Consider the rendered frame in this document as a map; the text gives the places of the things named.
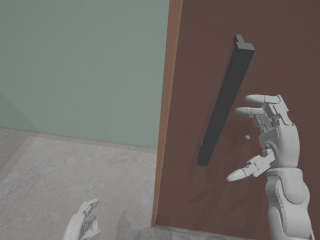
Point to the wardrobe door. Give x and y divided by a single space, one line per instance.
286 37

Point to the robot right forearm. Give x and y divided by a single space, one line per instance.
288 198

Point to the handle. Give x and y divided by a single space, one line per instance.
238 65

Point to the left robot hand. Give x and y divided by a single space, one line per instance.
78 225

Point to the right robot hand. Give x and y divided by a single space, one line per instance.
283 138

